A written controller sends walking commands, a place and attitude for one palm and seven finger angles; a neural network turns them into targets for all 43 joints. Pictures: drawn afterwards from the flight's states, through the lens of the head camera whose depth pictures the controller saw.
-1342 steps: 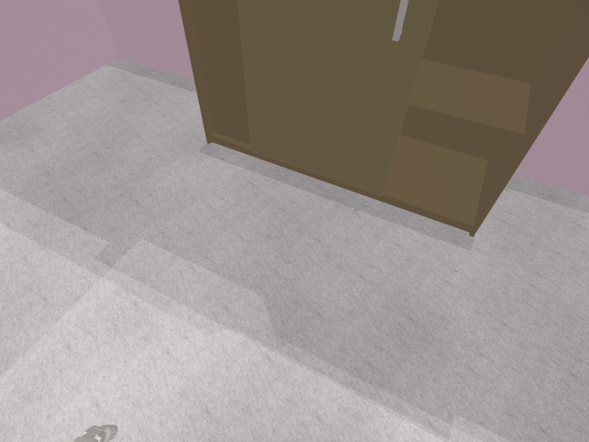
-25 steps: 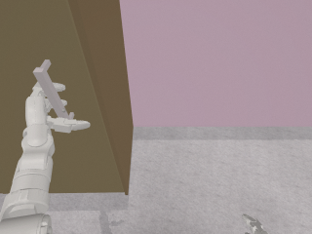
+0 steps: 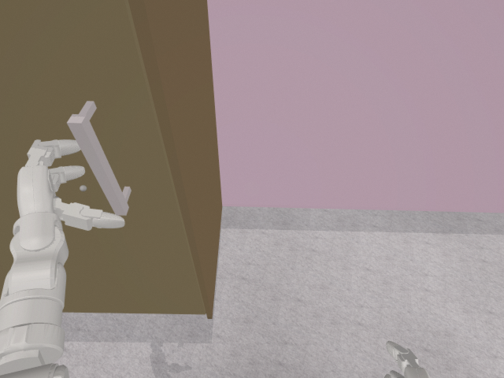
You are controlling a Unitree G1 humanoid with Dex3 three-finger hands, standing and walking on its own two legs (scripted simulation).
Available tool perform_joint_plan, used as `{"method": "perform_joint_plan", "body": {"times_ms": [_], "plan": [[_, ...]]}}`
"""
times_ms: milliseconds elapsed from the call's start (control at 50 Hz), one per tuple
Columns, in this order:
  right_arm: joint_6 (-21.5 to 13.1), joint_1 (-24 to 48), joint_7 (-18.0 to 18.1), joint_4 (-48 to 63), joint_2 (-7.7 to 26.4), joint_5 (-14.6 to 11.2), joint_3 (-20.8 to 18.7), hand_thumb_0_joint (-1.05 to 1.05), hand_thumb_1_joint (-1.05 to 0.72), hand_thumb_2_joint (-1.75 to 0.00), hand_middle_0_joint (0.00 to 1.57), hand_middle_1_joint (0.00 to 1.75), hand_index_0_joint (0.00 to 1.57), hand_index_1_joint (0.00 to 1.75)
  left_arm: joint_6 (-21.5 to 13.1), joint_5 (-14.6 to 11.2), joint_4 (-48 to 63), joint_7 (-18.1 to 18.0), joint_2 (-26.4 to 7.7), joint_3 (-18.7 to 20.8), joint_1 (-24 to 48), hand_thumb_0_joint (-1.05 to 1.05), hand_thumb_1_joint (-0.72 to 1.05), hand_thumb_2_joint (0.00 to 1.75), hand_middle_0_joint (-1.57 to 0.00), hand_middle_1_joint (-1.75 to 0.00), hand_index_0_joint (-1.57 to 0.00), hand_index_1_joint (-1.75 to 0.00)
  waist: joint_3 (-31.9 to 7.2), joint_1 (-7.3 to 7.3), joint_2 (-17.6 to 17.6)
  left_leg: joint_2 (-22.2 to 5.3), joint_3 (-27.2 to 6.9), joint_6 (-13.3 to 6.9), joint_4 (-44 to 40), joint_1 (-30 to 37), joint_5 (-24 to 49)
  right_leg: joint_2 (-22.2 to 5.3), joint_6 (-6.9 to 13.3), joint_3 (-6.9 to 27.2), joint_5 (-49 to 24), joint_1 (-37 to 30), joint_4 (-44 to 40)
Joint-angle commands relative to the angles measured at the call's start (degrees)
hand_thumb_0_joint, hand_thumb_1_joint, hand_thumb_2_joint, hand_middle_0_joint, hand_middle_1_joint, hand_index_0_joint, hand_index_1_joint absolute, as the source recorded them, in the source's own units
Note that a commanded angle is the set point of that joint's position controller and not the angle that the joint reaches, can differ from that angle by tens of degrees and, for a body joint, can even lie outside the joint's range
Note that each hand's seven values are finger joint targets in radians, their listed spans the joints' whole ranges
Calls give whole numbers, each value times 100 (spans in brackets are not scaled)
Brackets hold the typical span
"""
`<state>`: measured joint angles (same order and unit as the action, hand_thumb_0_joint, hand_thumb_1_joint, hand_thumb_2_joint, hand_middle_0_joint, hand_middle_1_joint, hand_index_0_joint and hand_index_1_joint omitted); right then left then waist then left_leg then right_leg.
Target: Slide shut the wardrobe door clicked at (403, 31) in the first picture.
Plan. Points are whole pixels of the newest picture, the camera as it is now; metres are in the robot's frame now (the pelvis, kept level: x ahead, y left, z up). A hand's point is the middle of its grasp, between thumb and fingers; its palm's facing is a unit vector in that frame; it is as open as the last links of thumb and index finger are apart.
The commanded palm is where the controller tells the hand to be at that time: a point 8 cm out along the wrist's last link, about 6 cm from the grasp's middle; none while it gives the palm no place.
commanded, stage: slip the hand off the handle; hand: left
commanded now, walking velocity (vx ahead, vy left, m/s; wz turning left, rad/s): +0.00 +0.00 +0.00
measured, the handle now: (107, 164) +0.41 +0.27 +0.11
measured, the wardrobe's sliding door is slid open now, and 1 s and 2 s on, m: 0.00 0.00 0.00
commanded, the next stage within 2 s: draw the hand back to the body in 1.04 s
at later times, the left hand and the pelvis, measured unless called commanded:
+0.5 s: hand (53, 194) +0.35 +0.34 +0.10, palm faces +0.40 -0.89 -0.24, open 14.5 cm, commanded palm +0.29 +0.37 +0.12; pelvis +0.00 +0.01 +0.00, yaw +0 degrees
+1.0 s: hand (21, 252) +0.25 +0.33 +0.10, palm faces +0.44 -0.87 -0.24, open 14.7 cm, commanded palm +0.19 +0.36 +0.12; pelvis -0.01 +0.01 +0.00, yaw +1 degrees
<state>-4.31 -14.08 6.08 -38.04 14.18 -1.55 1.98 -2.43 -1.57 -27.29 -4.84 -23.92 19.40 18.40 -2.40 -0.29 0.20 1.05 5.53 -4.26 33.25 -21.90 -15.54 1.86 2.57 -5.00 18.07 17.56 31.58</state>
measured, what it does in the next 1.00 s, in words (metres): stands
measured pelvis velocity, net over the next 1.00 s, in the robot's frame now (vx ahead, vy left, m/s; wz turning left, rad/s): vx -0.01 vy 0.01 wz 0.03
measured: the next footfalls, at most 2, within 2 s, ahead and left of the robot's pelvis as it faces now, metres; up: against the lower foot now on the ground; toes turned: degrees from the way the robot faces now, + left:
none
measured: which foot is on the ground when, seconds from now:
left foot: down 0.00-1.00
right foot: down 0.00-1.00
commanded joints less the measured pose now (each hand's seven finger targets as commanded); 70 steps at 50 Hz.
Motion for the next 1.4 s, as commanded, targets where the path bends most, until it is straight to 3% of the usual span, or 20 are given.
{"method": "perform_joint_plan", "body": {"times_ms": [0,40,120,140,220,240,320,380,480,560,640,880,1020,1140,1160,1200,1240,1300,1340,1380], "plan": [[-241,63,107,633,892,-45,-320,0,-90,-90,20,30,20,30,-485,-160,1079,244,-1592,418,1873,0,-55,20,-25,-115,-25,-115,-1407,47,414,-256,-768,222,-257,1350,1659,-96,-90,381,-1330,312,-328],[-233,13,140,588,926,-65,-309,0,-90,-90,20,30,20,30,-419,-215,754,367,-1691,464,2046,0,-55,20,-25,-115,-25,-115,-1173,120,174,-249,-752,181,-268,1112,1329,-106,-102,389,-1175,377,-405],[-254,-36,153,608,931,-45,-315,0,-90,-90,20,30,20,30,-594,-172,965,489,-1926,526,2455,0,-55,20,-25,-115,-25,-115,-1562,87,648,-241,-861,236,-210,1367,1563,-91,-68,364,-1182,469,-271],[-257,-83,145,579,948,-32,-321,0,-90,-90,20,30,20,30,-658,-161,936,489,-1912,503,2528,0,-55,20,-25,-115,-25,-115,-1515,154,520,-253,-876,216,-168,1342,1538,-77,-77,374,-1152,532,-286],[-276,-154,135,532,983,-15,-325,0,-90,-90,20,30,20,30,-806,-199,560,578,-2035,623,2368,0,-55,20,-25,-115,-25,-115,-1507,117,559,-267,-972,249,-168,1329,1454,-61,-74,339,-1007,675,-234],[-264,-207,140,520,1015,-9,-347,0,-90,-90,20,30,20,30,-824,-226,498,595,-2325,913,2296,0,-55,20,-25,-115,-25,-115,-1606,59,394,-256,-921,221,-125,1202,1465,-51,-75,361,-1068,532,-227],[-235,-222,122,613,1017,-24,-340,0,-90,-90,20,30,20,30,-816,-229,480,758,-2530,1039,2200,0,-55,20,-25,-115,-25,-115,-1698,-19,653,-243,-887,241,-107,1159,1654,-46,-70,335,-1168,496,-143],[-265,-191,48,755,978,-36,-368,0,-90,-90,20,30,20,30,-807,-402,832,811,-2075,879,1497,0,-55,20,-25,-115,-25,-115,-1753,-127,638,-285,-967,282,-108,1285,1848,-3,-64,277,-1163,531,-106],[-299,-90,16,852,990,-46,-390,0,-90,-90,20,30,20,30,-672,-523,1369,748,-2070,1069,872,0,-55,20,-25,-115,-25,-115,-1549,-164,377,-322,-984,269,-162,1146,1662,13,-91,254,-1042,548,-120],[-371,99,36,909,921,-28,-348,0,-90,-90,20,30,20,30,-695,-499,2234,629,-2035,1052,751,0,-55,20,-25,-115,-25,-115,-1601,-169,776,-334,-1044,307,-206,1304,1641,16,-77,264,-953,586,-76],[-475,227,103,839,891,-15,-309,0,-90,-90,20,30,20,30,-657,-521,2507,580,-1769,841,601,0,-55,20,-25,-115,-25,-115,-1246,-80,678,-388,-1229,347,-349,1282,1008,10,-89,235,-648,788,-98],[-677,496,139,929,757,-50,-236,0,-90,-90,20,30,20,30,-336,-717,3171,737,-1381,795,-771,0,-55,20,-25,-115,-25,-115,-1104,-251,615,-305,-1125,390,-422,1334,1156,-13,-69,193,-802,498,-244],[-776,581,150,946,732,-65,-234,0,-90,-90,20,30,20,30,-290,-862,3505,823,-1442,1056,-1609,0,-55,20,-25,-115,-25,-115,-933,-342,513,-240,-1002,348,-428,1164,1000,-22,-70,210,-765,393,-331],[-871,648,257,788,744,-56,-202,0,-90,-90,20,30,20,30,-416,-889,3499,860,-1636,1115,-867,0,-55,20,-25,-115,-25,-115,-758,-186,560,-188,-952,251,-384,976,432,-59,-91,320,-412,501,-411],[-955,607,303,735,814,-186,-153,0,-90,-90,20,30,20,30,-420,-1614,3187,1529,-1285,915,-887,0,-55,20,-25,-115,-25,-115,-973,30,423,-189,-944,259,-401,1075,481,-94,-117,371,-489,113,-562],[-1101,738,408,777,811,-245,-111,0,-90,-90,20,30,20,30,-437,-1896,3342,2181,-1667,1079,-719,0,-55,20,-25,-115,-25,-115,-1123,-110,520,-155,-892,162,-314,1113,671,-101,-124,433,-728,-122,-569],[-1227,724,403,804,803,-252,-61,0,-90,-90,20,30,20,30,-378,-2034,3201,2656,-1863,1188,-773,0,-55,20,-25,-115,-25,-115,-1040,-172,738,-161,-918,170,-334,1159,839,-116,-98,446,-940,-234,-583],[-1349,711,339,864,865,-266,-46,0,-90,-90,20,30,20,30,-245,-2217,2639,3292,-2167,1497,-1004,0,-55,20,-25,-115,-25,-115,-724,-194,437,-176,-946,149,-321,958,947,-175,-152,548,-1159,-264,-631],[-1373,718,221,993,866,-258,-100,0,-90,-90,20,30,20,30,-122,-2313,2530,3358,-2430,1966,-1399,0,-55,20,-25,-115,-25,-115,-765,-384,455,-172,-931,170,-223,791,1065,-247,-176,682,-1242,-389,-607],[-1405,772,111,1183,799,-286,-92,0,-90,-90,20,30,20,30,-34,-2428,2742,3290,-2185,1996,-1821,0,-55,20,-25,-115,-25,-115,-900,-440,337,-191,-902,200,-206,765,1097,-305,-216,705,-1324,-453,-573]]}}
